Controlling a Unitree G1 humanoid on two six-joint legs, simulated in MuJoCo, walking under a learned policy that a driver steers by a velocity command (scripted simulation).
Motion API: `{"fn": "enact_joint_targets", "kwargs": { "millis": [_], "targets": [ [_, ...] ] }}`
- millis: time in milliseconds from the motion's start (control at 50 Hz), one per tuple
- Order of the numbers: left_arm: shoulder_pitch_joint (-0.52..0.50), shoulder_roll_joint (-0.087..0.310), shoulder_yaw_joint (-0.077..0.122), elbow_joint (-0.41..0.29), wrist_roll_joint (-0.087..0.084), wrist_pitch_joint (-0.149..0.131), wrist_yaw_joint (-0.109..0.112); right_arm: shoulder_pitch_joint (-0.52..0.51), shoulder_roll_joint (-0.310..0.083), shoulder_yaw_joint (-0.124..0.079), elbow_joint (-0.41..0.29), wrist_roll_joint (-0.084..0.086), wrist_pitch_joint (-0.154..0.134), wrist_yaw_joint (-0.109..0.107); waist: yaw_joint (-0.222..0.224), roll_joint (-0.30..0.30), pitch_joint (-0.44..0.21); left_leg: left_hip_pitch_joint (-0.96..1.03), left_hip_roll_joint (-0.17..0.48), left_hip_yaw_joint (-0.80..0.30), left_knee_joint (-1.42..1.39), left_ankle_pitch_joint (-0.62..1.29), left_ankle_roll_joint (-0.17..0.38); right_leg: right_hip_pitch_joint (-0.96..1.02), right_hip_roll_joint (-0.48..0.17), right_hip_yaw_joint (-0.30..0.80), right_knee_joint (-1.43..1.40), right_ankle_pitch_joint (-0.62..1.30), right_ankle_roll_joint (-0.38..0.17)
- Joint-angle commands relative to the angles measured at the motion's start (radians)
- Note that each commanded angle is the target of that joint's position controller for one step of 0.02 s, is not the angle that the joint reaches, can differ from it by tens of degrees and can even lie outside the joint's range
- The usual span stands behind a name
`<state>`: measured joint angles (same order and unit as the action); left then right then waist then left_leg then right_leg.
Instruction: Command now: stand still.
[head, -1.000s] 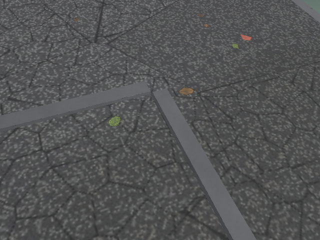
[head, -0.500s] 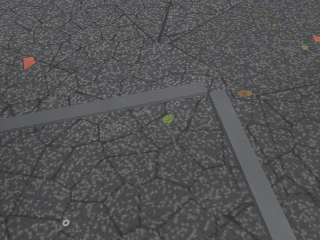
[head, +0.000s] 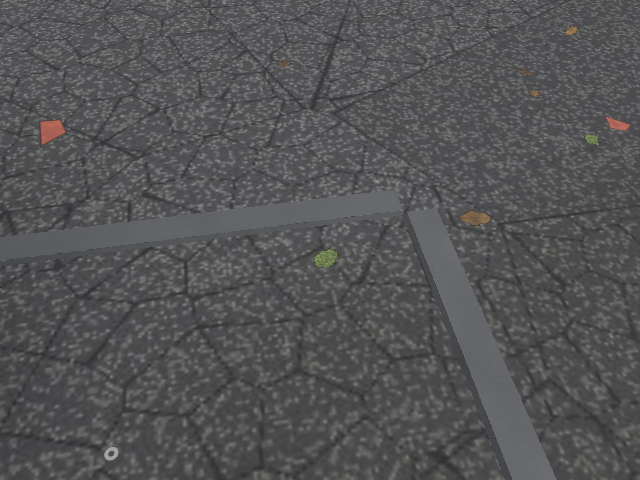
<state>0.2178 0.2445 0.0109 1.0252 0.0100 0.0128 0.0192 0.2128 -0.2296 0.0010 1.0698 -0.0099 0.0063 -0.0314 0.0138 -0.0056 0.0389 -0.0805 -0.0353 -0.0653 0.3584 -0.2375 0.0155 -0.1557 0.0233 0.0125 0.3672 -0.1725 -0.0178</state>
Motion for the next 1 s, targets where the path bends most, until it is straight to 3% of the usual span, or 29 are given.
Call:
{"fn": "enact_joint_targets", "kwargs": {
  "millis": [20,440,460,500,540,580,600,660,700,720,740,760,780,800,820,840,920,1000],
  "targets": [
    [0.015,0.089,0.012,-0.005,0.0,-0.009,0.003,0.023,-0.11,-0.014,-0.006,0.001,-0.009,-0.004,-0.003,0.016,0.02,-0.089,0.111,-0.097,-0.085,0.072,0.034,0.021,-0.096,0.098,-0.055,0.055,-0.019],
    [0.088,0.038,-0.007,0.099,-0.001,-0.011,0.016,0.096,-0.052,0.006,0.063,0.002,-0.015,-0.01,-0.003,0.01,0.024,-0.1,0.101,-0.079,-0.065,0.11,0.039,0.006,-0.101,0.095,-0.031,0.078,-0.016],
    [0.095,0.032,-0.009,0.103,0.0,-0.01,0.015,0.108,-0.048,0.007,0.067,0.0,-0.014,-0.01,-0.005,0.012,0.003,-0.095,0.093,-0.078,-0.076,0.026,0.042,0.013,-0.091,0.089,-0.033,0.005,-0.017],
    [0.09,0.045,0.0,0.094,0.004,-0.005,0.013,0.121,-0.082,-0.009,0.063,-0.002,-0.007,-0.009,-0.01,0.042,0.025,-0.127,0.076,-0.095,-0.077,-0.258,0.072,-0.034,-0.039,0.053,0.03,-0.228,-0.034],
    [0.058,0.037,0.004,0.068,0.016,-0.002,0.004,0.155,-0.102,-0.024,0.055,-0.005,0.003,-0.005,-0.034,0.082,0.106,-0.161,0.118,-0.191,-0.12,-0.53,0.128,-0.181,0.001,0.029,0.123,-0.401,-0.051],
    [0.018,-0.014,-0.005,0.032,0.03,-0.016,-0.008,0.218,-0.123,-0.04,0.066,-0.006,0.0,-0.005,-0.056,0.161,0.154,-0.111,0.248,-0.362,-0.207,-0.618,0.199,-0.304,0.014,-0.05,0.283,-0.295,-0.045],
    [-0.004,-0.009,-0.003,0.013,0.034,-0.029,-0.011,0.224,-0.119,-0.045,0.065,-0.008,-0.005,-0.004,-0.061,0.158,0.166,-0.113,0.292,-0.407,-0.229,-0.574,0.225,-0.327,-0.018,-0.051,0.336,-0.248,-0.046],
    [0.019,0.009,0.008,-0.013,0.02,-0.063,-0.026,0.184,-0.128,-0.058,0.044,-0.012,-0.027,0.003,-0.02,0.135,0.144,-0.113,0.28,-0.341,-0.189,-0.411,0.22,-0.275,-0.044,-0.05,0.274,-0.261,-0.062],
    [0.185,-0.008,0.016,0.04,0.004,-0.078,-0.025,0.105,-0.105,-0.057,0.015,0.0,-0.036,0.008,0.068,0.096,0.119,-0.294,0.185,-0.21,-0.078,-0.317,0.166,0.054,0.012,-0.089,0.079,-0.154,-0.069],
    [0.298,0.025,0.03,0.075,0.008,-0.084,-0.017,0.071,-0.072,-0.05,-0.008,-0.004,-0.047,0.011,0.111,0.002,0.095,-0.418,0.117,-0.119,0.082,-0.244,0.132,0.233,-0.047,0.022,0.0,-0.181,-0.075],
    [0.431,0.137,0.059,0.095,0.013,-0.089,-0.008,0.05,0.011,-0.027,-0.049,0.002,-0.061,0.022,0.149,-0.258,0.027,-0.576,-0.021,0.064,0.421,-0.23,0.079,0.368,-0.284,0.423,-0.195,-0.459,-0.136],
    [0.483,0.165,0.069,0.126,0.004,-0.076,-0.011,0.034,-0.06,-0.043,-0.073,-0.028,-0.064,0.028,0.127,-0.247,0.05,-0.665,-0.022,0.075,0.626,-0.319,0.079,0.315,-0.405,0.643,-0.252,-0.545,-0.199],
    [0.367,0.104,0.054,0.089,0.01,-0.075,-0.013,0.017,-0.071,-0.048,-0.072,-0.038,-0.067,0.038,0.064,-0.097,0.128,-0.687,0.046,0.035,0.731,-0.232,0.091,0.225,-0.385,0.578,-0.243,-0.536,-0.201],
    [0.282,0.079,0.047,0.055,0.011,-0.084,-0.017,0.022,-0.038,-0.041,-0.065,-0.03,-0.074,0.048,0.031,-0.045,0.147,-0.671,0.078,0.025,0.747,-0.134,0.09,0.162,-0.342,0.479,-0.249,-0.432,-0.188],
    [0.236,0.064,0.042,0.036,0.011,-0.093,-0.017,0.032,-0.024,-0.039,-0.059,-0.023,-0.081,0.056,0.005,-0.033,0.134,-0.638,0.1,0.029,0.731,-0.061,0.081,0.143,-0.299,0.386,-0.261,-0.307,-0.17],
    [0.232,0.043,0.033,0.035,0.009,-0.103,-0.015,0.032,-0.034,-0.044,-0.059,-0.027,-0.079,0.062,-0.005,-0.036,0.116,-0.622,0.109,0.044,0.714,-0.019,0.069,0.15,-0.269,0.313,-0.263,-0.18,-0.158],
    [0.339,0.018,0.017,0.079,0.003,-0.118,-0.009,-0.026,-0.028,-0.047,-0.087,-0.026,-0.057,0.066,-0.003,-0.069,0.063,-0.654,0.089,0.12,0.69,0.039,0.036,0.223,-0.213,0.13,-0.205,0.333,-0.145],
    [0.353,0.013,0.004,0.081,0.006,-0.118,-0.003,-0.224,0.0,-0.029,-0.172,-0.016,-0.05,0.067,0.023,-0.082,0.106,-0.616,0.057,0.182,0.462,0.113,0.024,0.161,-0.178,0.056,-0.217,0.482,-0.14]
  ]
}}
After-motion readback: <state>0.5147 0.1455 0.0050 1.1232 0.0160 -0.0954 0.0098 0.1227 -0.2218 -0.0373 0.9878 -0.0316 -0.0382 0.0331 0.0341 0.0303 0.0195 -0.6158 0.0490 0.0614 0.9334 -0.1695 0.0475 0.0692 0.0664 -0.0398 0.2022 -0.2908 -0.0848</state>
